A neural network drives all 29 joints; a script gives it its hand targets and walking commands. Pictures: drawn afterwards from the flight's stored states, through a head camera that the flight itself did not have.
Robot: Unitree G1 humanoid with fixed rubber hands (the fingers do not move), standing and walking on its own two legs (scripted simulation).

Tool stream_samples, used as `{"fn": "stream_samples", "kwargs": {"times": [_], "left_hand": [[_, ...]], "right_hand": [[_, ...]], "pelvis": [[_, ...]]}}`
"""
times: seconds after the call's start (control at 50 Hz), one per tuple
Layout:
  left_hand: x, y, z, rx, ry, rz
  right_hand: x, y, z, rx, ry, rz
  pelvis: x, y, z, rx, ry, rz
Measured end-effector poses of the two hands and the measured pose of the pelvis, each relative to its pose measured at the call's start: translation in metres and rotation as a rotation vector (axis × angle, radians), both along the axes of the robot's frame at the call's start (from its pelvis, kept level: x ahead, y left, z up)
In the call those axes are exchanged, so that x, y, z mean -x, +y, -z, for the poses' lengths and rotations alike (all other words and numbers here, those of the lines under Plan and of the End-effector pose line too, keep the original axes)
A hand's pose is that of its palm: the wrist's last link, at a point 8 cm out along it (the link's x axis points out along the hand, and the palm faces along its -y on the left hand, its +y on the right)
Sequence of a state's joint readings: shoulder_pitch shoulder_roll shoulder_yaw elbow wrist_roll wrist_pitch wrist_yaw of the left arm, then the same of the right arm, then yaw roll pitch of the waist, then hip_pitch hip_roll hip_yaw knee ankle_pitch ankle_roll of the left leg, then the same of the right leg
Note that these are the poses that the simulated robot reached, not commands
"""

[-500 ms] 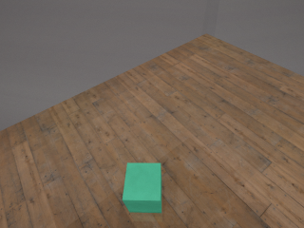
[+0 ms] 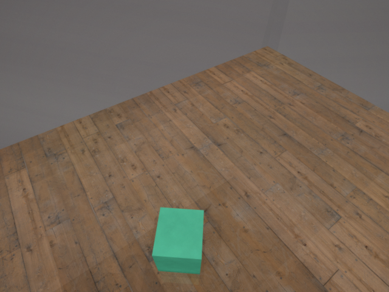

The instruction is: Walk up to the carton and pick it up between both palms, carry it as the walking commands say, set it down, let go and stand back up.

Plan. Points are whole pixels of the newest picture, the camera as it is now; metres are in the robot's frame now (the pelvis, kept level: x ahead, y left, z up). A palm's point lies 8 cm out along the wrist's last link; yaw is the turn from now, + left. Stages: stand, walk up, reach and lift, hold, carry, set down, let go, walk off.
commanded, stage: walk up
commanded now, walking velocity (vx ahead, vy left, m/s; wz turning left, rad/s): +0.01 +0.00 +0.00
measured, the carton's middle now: (180, 241) +0.44 +0.08 -0.66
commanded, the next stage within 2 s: stand in 0.14 s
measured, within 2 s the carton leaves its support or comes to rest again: neither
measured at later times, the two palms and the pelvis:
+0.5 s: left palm out of the picture -0.01 +0.22 -0.15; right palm out of the picture -0.04 -0.21 -0.15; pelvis +0.00 +0.01 +0.00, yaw -1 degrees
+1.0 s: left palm out of the picture +0.15 +0.23 -0.16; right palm out of the picture +0.15 -0.20 -0.17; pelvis -0.03 +0.00 -0.05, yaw +1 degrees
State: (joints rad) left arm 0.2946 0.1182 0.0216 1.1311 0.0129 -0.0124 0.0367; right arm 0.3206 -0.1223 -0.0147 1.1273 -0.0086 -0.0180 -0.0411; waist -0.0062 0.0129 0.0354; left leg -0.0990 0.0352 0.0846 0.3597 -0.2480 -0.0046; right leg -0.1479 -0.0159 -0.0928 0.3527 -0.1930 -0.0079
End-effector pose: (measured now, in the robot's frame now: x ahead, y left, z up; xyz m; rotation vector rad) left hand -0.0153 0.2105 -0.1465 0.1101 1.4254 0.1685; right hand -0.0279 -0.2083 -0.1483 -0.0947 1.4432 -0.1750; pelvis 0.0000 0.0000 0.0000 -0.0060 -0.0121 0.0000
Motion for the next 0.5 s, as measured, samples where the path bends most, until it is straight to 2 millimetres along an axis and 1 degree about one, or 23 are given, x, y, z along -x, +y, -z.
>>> {"fn": "stream_samples", "kwargs": {"times": [0.08,0.18,0.34,0.5], "left_hand": [[-0.002,0.002,0.000,-0.003,0.002,0.002],[-0.003,0.004,0.000,-0.002,0.005,0.005],[-0.003,0.005,0.002,0.006,0.015,0.012],[-0.006,0.012,0.002,-0.003,0.004,0.028]], "right_hand": [[-0.002,0.004,0.001,-0.004,-0.005,0.004],[0.002,0.006,0.000,-0.002,0.008,0.011],[0.011,0.005,-0.002,0.010,0.032,0.018],[0.011,0.002,-0.003,0.024,0.023,0.017]], "pelvis": [[-0.002,0.002,0.000,0.001,0.001,0.003],[-0.003,0.004,0.000,0.001,0.002,0.006],[-0.002,0.007,0.001,0.001,0.005,0.009],[-0.001,0.009,0.001,0.001,0.007,0.015]]}}
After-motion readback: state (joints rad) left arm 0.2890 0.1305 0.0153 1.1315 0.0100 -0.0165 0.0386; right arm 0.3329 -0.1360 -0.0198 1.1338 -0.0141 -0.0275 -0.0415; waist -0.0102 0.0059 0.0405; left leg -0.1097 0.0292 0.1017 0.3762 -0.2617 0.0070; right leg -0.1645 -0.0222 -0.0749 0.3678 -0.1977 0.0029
